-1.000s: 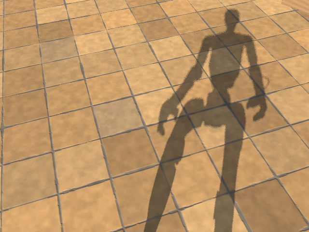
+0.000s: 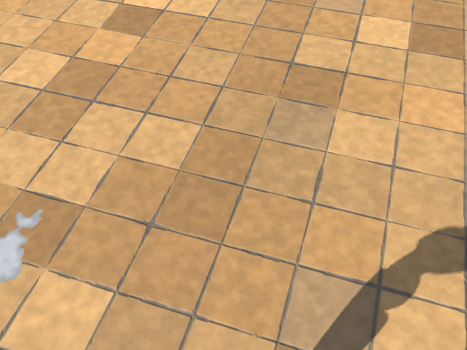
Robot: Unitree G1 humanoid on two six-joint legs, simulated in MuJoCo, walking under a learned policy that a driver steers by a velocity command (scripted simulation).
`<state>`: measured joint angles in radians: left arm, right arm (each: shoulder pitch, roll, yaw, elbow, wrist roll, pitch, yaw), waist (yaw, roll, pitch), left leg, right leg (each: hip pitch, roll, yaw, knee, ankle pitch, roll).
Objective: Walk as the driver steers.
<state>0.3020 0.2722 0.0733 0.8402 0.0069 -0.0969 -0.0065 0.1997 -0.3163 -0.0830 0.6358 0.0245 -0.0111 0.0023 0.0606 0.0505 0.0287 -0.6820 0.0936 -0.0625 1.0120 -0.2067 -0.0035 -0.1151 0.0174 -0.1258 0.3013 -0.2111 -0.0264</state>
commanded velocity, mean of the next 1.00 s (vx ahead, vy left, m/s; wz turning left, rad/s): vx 0.50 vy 0.00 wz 0.37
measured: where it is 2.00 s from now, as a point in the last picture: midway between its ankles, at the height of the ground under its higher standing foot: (144, 180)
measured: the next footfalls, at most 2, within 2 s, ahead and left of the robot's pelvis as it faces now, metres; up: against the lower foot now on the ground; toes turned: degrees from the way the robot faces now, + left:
left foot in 0.24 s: +0.29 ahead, +0.16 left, +0.00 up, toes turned +11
right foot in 0.74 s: +0.63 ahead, +0.03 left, +0.00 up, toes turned +18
